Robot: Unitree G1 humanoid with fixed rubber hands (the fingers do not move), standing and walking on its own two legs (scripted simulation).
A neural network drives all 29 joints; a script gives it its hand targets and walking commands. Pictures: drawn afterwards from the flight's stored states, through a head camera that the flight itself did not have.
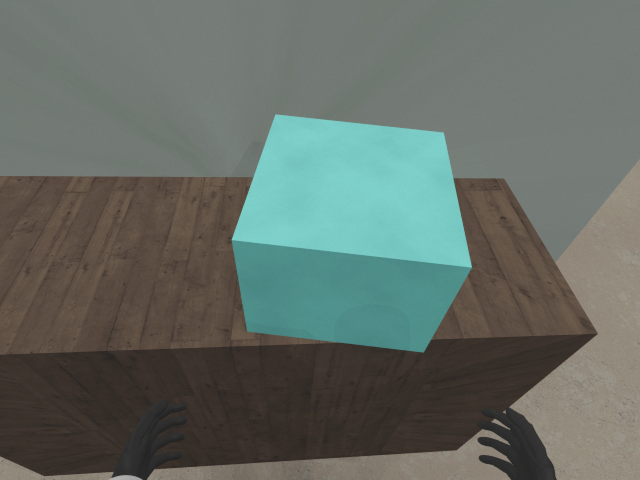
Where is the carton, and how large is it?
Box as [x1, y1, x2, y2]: [232, 114, 471, 352]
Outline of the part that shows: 275,114 232,237 232,244 247,331 423,352 471,268 443,133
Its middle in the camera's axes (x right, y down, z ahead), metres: +0.04 -0.02 +0.60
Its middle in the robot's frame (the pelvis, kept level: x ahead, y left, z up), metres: +0.47 +0.00 +0.04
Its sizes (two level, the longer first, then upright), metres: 0.278 0.272 0.209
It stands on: a pedestal, 0.72 m high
